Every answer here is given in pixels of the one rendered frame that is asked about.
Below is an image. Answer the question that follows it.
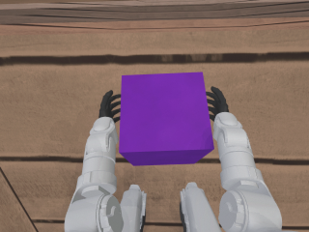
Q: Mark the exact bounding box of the left robot upper arm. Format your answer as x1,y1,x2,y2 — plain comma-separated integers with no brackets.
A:
65,193,124,232

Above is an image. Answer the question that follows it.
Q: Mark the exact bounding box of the right robot thigh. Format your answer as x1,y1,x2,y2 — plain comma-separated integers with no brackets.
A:
180,187,222,232

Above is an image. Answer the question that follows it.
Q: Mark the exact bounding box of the carton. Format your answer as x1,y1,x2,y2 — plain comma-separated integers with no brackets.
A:
119,72,214,166

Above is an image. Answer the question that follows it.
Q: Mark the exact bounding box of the robot right shin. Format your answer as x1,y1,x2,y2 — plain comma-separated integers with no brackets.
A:
183,182,205,232

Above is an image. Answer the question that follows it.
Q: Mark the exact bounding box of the left robot hand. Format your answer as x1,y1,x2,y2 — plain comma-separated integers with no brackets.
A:
98,90,121,123

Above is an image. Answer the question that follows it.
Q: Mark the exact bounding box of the robot left forearm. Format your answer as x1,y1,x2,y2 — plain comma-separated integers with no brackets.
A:
64,117,119,232

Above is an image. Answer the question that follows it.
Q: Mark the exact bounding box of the right robot upper arm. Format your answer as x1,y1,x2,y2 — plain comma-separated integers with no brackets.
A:
218,188,298,232

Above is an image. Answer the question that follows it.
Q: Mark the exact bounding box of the right robot hand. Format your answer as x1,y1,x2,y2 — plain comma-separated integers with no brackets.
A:
206,86,229,121

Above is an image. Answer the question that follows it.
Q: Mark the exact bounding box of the robot right forearm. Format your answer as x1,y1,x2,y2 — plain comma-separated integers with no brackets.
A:
212,112,282,228

